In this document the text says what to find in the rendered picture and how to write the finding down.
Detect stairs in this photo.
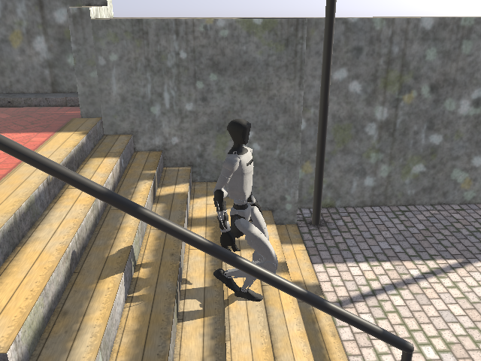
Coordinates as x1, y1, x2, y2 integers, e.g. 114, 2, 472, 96
0, 118, 349, 361

